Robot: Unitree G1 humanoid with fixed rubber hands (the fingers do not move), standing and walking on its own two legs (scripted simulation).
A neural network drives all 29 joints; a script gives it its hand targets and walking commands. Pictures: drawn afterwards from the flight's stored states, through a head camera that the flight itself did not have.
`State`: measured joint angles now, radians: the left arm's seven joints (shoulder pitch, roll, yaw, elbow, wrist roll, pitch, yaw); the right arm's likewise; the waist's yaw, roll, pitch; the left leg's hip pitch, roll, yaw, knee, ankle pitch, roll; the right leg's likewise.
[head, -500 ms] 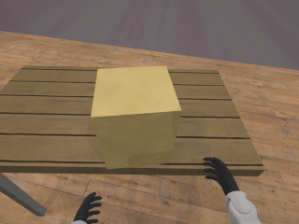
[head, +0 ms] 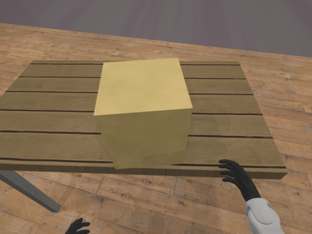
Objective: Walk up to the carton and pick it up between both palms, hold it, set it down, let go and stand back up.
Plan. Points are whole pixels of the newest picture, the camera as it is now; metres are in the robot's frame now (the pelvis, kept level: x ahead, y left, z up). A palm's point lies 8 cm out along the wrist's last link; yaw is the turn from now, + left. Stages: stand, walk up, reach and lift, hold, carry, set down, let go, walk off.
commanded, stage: stand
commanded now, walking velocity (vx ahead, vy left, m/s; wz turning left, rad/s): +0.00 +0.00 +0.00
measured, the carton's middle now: (145, 115) +0.42 +0.06 +0.06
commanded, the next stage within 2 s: none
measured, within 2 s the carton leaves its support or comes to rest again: neither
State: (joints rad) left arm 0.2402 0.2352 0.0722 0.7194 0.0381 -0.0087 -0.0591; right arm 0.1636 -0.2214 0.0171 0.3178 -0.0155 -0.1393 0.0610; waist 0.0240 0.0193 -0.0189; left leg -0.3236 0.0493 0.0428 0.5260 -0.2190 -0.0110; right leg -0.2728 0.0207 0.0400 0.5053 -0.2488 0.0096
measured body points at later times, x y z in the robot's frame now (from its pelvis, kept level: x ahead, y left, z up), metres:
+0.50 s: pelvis +0.01 +0.01 +0.00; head +0.01 +0.00 +0.45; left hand +0.14 +0.25 -0.12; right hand +0.24 -0.20 -0.01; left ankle +0.03 +0.13 -0.74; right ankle +0.01 -0.13 -0.74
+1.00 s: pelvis +0.01 +0.01 +0.00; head +0.01 +0.01 +0.45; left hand +0.14 +0.26 -0.12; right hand +0.24 -0.20 -0.01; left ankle +0.03 +0.13 -0.74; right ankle +0.01 -0.13 -0.74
